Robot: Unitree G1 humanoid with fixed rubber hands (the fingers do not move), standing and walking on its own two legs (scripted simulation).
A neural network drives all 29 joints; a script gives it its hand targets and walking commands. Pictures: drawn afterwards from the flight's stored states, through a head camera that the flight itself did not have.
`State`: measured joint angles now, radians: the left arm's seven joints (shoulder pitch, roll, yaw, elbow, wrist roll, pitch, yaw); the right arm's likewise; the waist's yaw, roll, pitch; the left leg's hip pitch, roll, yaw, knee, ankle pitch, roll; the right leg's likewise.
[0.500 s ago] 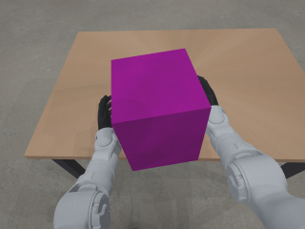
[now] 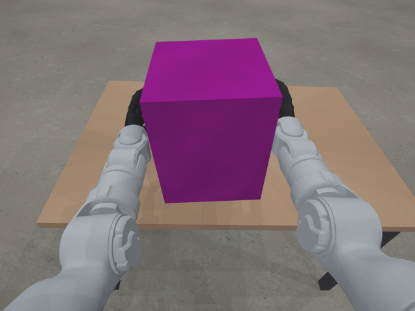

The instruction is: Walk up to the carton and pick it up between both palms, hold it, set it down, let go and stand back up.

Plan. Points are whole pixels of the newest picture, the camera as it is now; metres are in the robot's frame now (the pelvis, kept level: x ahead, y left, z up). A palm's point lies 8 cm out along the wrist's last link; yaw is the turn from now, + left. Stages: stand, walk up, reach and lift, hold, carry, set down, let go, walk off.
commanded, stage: reach and lift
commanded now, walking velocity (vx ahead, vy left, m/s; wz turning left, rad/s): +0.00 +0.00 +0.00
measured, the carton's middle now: (209, 123) +0.43 +0.01 +0.15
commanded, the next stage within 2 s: hold in 1.38 s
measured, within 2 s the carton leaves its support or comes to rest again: neither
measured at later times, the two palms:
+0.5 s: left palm (136, 133) +0.41 +0.16 +0.14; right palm (282, 144) +0.39 -0.13 +0.14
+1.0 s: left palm (129, 127) +0.39 +0.17 +0.17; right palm (283, 133) +0.39 -0.12 +0.17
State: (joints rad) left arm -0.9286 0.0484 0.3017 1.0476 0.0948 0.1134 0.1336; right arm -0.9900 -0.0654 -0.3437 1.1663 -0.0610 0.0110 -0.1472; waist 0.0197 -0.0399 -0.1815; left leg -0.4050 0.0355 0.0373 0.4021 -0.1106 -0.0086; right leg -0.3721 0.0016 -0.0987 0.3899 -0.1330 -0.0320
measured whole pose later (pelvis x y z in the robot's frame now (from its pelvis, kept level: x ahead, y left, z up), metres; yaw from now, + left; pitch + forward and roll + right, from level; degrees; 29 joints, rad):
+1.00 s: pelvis +0.03 +0.02 +0.01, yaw +1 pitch -7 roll -1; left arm -0.59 -0.03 0.21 0.25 0.26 0.62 0.07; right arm -0.66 -0.02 -0.08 0.61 0.15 0.28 -0.18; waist -0.09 -0.05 0.02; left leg -0.09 0.01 0.04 0.38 -0.18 0.02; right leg -0.01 -0.02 -0.10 0.29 -0.16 0.01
